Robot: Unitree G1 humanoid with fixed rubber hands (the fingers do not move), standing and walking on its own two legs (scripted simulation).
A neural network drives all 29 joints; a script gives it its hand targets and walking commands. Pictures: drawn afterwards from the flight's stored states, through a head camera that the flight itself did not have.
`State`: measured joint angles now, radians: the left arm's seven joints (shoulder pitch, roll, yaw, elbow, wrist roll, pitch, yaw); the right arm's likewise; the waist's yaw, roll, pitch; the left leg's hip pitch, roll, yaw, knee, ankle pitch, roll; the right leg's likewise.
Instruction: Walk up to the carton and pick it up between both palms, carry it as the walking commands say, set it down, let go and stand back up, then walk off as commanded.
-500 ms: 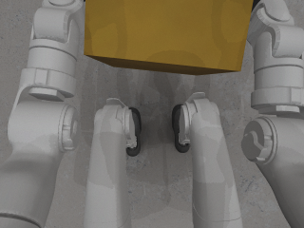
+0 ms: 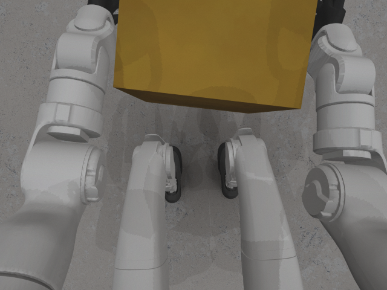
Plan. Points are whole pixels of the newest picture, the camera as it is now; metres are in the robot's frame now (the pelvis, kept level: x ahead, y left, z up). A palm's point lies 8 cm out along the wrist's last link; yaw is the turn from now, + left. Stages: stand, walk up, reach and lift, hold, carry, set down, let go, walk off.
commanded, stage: reach and lift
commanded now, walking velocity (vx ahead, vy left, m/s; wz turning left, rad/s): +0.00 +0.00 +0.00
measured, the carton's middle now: (210, 22) +0.55 -0.04 -0.13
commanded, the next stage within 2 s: none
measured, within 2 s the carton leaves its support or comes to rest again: neither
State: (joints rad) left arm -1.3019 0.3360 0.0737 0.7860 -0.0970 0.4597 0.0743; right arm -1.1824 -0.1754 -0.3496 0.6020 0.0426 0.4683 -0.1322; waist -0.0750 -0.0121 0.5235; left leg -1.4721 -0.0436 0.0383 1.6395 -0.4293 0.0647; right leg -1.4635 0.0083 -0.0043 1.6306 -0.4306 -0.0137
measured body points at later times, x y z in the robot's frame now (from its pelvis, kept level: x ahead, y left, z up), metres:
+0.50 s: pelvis +0.00 +0.00 +0.06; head +0.27 +0.00 +0.41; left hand +0.53 +0.13 -0.01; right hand +0.48 -0.21 +0.00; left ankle +0.16 +0.09 -0.51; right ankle +0.16 -0.12 -0.51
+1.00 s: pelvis +0.01 +0.01 +0.12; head +0.25 -0.01 +0.49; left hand +0.51 +0.13 +0.06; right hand +0.46 -0.21 +0.06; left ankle +0.16 +0.09 -0.51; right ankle +0.16 -0.12 -0.51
